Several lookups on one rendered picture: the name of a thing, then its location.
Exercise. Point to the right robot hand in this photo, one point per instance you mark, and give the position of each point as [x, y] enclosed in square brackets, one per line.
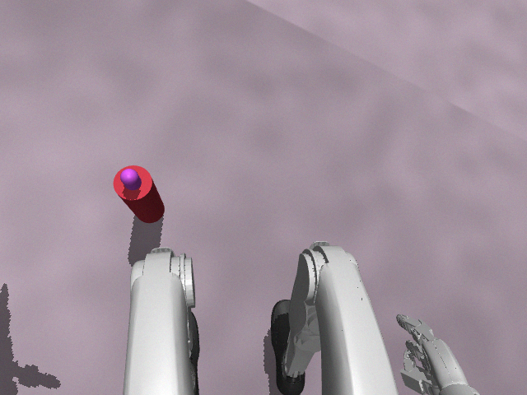
[436, 357]

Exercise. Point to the right robot foot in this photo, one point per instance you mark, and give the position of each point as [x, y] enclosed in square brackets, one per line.
[280, 329]

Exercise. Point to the bottle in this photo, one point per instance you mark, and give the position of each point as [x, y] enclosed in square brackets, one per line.
[136, 188]

